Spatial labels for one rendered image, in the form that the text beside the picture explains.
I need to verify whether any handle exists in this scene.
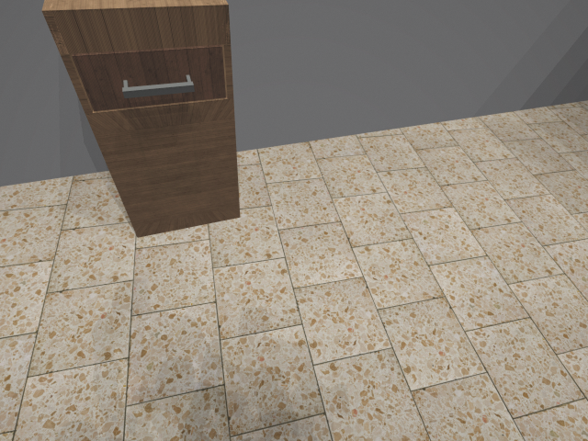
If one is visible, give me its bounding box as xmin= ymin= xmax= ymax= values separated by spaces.
xmin=122 ymin=75 xmax=195 ymax=98

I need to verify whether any cabinet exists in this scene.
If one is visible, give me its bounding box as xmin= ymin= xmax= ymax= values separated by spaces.
xmin=41 ymin=0 xmax=240 ymax=238

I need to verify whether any drawer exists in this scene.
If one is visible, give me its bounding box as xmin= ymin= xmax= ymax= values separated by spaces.
xmin=72 ymin=45 xmax=226 ymax=111

